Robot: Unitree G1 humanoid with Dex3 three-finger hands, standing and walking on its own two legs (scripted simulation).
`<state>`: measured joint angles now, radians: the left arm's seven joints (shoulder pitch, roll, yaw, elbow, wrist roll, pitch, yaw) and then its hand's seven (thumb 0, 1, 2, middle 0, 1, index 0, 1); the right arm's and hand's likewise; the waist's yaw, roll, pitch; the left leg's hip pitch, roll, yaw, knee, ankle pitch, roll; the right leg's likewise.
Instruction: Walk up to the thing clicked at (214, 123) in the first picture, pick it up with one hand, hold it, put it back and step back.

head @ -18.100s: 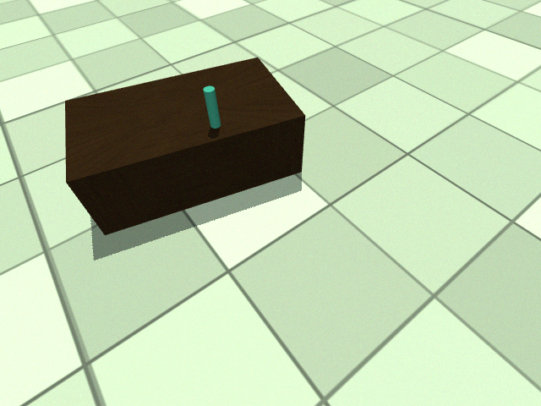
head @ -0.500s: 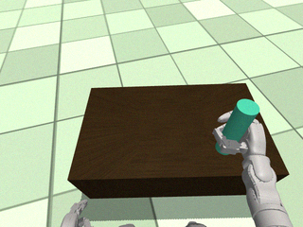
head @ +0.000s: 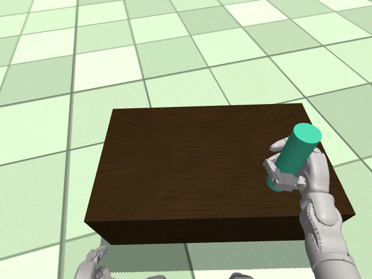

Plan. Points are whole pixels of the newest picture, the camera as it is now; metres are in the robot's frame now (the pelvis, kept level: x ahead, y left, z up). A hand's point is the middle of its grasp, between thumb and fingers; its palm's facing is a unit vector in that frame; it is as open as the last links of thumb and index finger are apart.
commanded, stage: hold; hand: right
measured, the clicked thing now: (289, 161) +0.33 -0.18 +0.08
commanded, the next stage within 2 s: crouch in 0.68 s
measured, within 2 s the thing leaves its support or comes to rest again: neither
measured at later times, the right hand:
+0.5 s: hand (281, 166) +0.32 -0.17 +0.06, palm faces +0.09 +1.00 +0.00, open 6.2 cm
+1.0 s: hand (279, 166) +0.33 -0.17 +0.05, palm faces +0.09 +1.00 +0.01, open 6.2 cm
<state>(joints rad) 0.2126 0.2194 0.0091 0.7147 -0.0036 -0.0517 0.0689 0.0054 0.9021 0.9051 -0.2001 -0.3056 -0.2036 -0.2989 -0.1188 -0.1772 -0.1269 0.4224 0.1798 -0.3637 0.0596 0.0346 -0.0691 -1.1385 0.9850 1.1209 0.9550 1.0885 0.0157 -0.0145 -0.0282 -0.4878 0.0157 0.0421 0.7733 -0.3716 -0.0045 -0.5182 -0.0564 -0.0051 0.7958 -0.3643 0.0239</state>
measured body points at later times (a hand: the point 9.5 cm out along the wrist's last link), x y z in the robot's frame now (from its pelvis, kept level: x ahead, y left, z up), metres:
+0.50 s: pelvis +0.00 +0.00 +0.00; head +0.03 +0.00 +0.45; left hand +0.13 +0.24 -0.11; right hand +0.31 -0.22 +0.06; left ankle +0.01 +0.12 -0.71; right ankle +0.02 -0.13 -0.71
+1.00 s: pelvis +0.00 +0.00 +0.00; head +0.04 -0.01 +0.44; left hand +0.13 +0.24 -0.11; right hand +0.32 -0.22 +0.05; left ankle +0.01 +0.12 -0.71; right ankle +0.02 -0.13 -0.71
